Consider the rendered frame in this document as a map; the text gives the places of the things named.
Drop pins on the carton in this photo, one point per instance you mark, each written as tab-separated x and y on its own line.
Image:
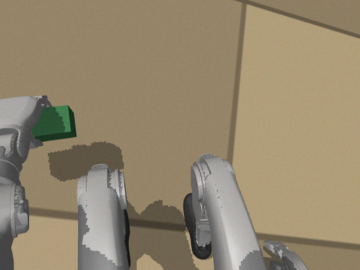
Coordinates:
55	123

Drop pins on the right robot foot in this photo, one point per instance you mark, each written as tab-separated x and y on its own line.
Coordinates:
198	251

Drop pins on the left robot arm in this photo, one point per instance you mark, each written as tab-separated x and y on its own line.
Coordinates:
14	207

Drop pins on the left robot hand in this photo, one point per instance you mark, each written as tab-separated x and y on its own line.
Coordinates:
24	111

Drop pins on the right robot hand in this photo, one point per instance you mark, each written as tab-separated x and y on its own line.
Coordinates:
291	260

